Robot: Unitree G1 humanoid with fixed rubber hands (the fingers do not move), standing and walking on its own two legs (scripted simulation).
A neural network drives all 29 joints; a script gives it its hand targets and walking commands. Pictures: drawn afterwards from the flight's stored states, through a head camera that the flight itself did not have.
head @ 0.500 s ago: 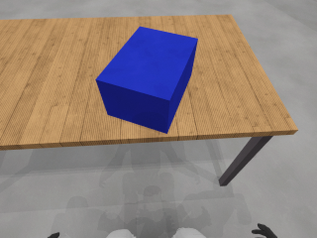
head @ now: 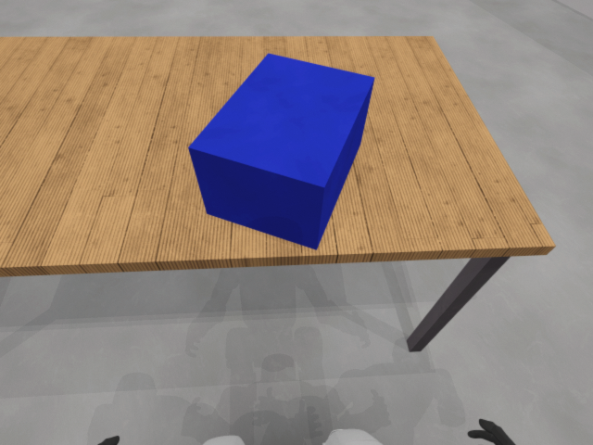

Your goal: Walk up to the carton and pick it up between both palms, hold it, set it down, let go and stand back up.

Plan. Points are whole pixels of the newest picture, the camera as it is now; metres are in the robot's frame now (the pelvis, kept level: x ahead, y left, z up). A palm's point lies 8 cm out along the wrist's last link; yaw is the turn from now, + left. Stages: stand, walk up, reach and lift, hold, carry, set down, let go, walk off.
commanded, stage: walk up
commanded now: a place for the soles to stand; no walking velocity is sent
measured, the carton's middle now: (290, 145) +0.61 +0.01 +0.02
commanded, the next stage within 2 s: none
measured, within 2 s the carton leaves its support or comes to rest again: neither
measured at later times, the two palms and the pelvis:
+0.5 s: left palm out of the picture +0.10 +0.20 -0.11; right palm out of the picture +0.12 -0.39 -0.11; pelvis +0.05 -0.09 +0.01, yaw +1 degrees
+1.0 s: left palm out of the picture +0.10 +0.24 -0.11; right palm (544, 439) +0.14 -0.35 -0.11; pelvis +0.05 -0.06 +0.00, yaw +2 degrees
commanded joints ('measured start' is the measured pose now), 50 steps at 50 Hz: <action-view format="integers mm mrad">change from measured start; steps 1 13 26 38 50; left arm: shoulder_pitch -58 182 152 23 55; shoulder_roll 262 424 284 216 326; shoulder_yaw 107 152 104 75 96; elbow -149 -92 -78 -78 -46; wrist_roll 50 10 0 -7 24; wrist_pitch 2 -36 -55 -26 -65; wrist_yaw -13 1 68 34 43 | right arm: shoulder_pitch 148 -15 14 28 -29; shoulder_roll -404 -213 -182 -281 -191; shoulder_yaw -146 -65 -67 -74 -72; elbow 5 -120 -55 -28 -77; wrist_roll -15 -13 -2 -9 -14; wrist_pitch -67 -11 18 -52 1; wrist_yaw -33 -21 -11 -18 6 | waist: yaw -86 56 30 -24 -3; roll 97 -163 -89 169 -38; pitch -84 -147 -187 -214 -41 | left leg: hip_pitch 243 -334 -197 213 -149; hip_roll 438 -34 24 379 6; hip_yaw -550 -128 -102 -390 -74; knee -436 421 160 -300 40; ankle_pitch -389 -272 -37 405 -186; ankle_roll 276 39 38 258 41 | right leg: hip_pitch -414 182 244 -84 49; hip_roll -74 -360 -285 -57 -333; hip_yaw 27 601 191 -29 372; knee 283 -466 -281 68 -383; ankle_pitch -227 -52 726 -249 -91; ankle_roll -12 -182 -43 -1 -193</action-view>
